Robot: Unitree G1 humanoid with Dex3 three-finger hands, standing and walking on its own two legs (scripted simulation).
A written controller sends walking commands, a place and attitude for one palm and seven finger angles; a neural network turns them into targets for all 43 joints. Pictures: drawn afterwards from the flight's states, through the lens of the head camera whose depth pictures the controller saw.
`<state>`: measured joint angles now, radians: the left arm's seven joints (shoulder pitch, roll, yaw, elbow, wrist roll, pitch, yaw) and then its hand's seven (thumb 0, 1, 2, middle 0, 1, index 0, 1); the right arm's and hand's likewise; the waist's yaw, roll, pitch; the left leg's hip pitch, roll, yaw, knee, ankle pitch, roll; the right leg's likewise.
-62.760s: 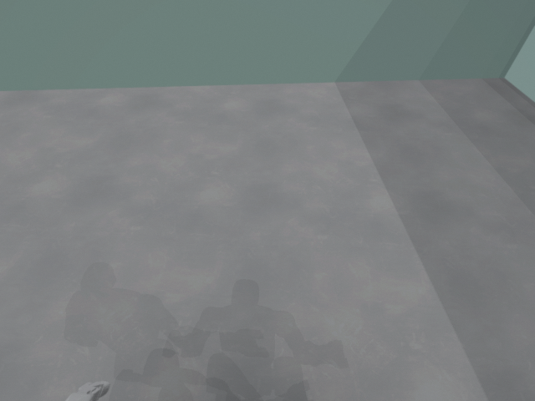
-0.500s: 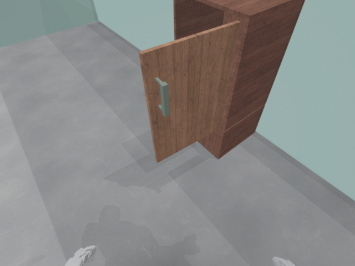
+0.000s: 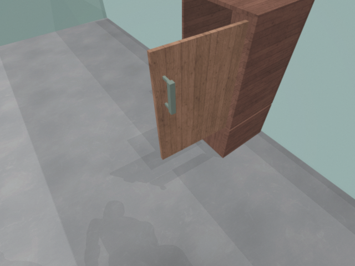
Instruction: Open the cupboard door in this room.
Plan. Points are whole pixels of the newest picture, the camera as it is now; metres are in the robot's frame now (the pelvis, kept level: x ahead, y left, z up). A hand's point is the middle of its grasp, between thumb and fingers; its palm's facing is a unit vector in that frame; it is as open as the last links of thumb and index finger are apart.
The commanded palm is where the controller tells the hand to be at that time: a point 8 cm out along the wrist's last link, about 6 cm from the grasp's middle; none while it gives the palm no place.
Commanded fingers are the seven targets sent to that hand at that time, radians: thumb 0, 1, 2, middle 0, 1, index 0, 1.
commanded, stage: let the arm hang, fingers relaxed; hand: left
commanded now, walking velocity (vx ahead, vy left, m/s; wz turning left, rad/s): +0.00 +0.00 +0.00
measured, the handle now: (168, 95) +0.68 +0.07 -0.03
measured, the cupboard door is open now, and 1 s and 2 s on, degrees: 86 86 86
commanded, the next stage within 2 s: look to check the result in 0.38 s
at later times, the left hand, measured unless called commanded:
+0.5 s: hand out of the picture +0.01 +0.16 -0.17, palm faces +0.04 -0.98 -0.19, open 7.3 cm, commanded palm none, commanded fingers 0.00 0.90 0.90 -0.20 -0.30 -0.20 -0.30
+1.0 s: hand out of the picture +0.03 +0.15 -0.17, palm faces +0.04 -0.98 -0.18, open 7.3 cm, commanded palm none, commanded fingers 0.00 0.90 0.90 -0.20 -0.30 -0.20 -0.30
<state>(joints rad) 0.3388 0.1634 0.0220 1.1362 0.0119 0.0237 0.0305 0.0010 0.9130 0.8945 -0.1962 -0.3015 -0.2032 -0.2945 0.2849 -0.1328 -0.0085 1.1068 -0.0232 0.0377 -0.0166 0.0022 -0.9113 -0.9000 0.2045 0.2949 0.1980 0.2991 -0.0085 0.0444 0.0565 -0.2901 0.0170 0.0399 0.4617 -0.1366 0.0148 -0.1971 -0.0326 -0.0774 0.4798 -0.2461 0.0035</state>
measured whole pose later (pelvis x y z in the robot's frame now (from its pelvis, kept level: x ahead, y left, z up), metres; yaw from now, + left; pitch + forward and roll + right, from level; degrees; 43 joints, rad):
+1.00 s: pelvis +0.04 -0.02 +0.00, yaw +0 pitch -2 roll +0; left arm 0.26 0.13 0.02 1.15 0.00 0.00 0.03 0.00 0.91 0.89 -0.20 -0.30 -0.20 -0.29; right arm 0.24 -0.14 0.00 1.15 -0.02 0.02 -0.03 0.01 -0.92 -0.90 0.20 0.29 0.20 0.30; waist -0.01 0.01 0.07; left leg -0.22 0.03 0.03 0.42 -0.17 -0.01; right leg -0.11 -0.02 -0.08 0.42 -0.27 -0.01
